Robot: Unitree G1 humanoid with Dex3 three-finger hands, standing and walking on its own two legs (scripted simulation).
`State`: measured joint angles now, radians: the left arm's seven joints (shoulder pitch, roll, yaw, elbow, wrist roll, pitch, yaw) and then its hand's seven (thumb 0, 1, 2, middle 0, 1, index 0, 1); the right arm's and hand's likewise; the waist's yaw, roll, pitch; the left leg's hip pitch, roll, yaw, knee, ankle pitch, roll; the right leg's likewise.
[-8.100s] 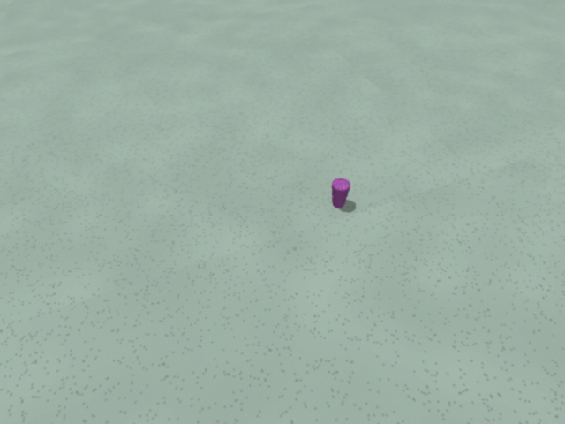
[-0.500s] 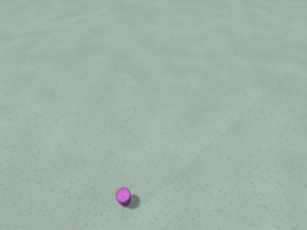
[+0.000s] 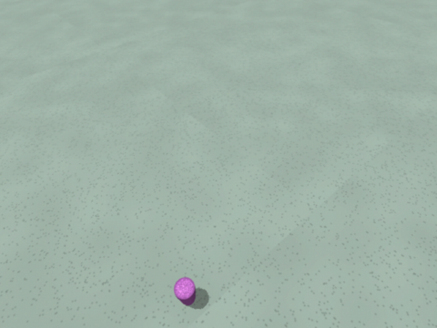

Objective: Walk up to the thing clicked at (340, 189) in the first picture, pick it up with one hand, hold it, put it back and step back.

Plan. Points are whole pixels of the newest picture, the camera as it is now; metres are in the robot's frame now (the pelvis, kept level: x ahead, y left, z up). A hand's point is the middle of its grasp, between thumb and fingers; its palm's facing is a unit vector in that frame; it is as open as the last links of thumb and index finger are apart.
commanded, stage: walk up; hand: left
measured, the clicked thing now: (186, 293) +0.41 +0.21 -0.71
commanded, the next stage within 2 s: stand in 1.28 s
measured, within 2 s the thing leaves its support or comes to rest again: neither
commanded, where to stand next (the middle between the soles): +0.06 -0.01 m, yaw +0 degrees
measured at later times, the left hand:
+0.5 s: hand out of the picture +0.15 +0.26 -0.17, palm faces -0.04 -0.92 -0.40, open 7.4 cm
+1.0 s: hand out of the picture +0.09 +0.24 -0.15, palm faces +0.02 -0.94 -0.35, open 7.4 cm
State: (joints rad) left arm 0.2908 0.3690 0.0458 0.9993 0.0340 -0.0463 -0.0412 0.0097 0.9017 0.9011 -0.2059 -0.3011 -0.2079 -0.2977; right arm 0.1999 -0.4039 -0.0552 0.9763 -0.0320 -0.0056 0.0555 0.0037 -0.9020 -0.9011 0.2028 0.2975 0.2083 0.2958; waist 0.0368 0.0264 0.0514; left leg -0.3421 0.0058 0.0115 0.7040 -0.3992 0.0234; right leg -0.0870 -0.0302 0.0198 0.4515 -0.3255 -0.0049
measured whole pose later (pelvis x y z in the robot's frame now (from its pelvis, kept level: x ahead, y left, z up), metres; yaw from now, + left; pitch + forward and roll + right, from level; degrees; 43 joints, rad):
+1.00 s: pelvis +0.03 -0.02 -0.01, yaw +2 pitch -3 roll +1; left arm 0.16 0.37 0.01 1.04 0.01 -0.01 -0.02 0.01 0.90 0.90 -0.20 -0.30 -0.21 -0.30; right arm 0.18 -0.37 -0.01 1.03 -0.02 0.00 0.02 0.00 -0.90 -0.90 0.20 0.30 0.21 0.30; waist 0.01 0.00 0.06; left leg -0.17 -0.01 -0.03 0.53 -0.32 0.00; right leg -0.29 -0.02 -0.01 0.54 -0.21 0.00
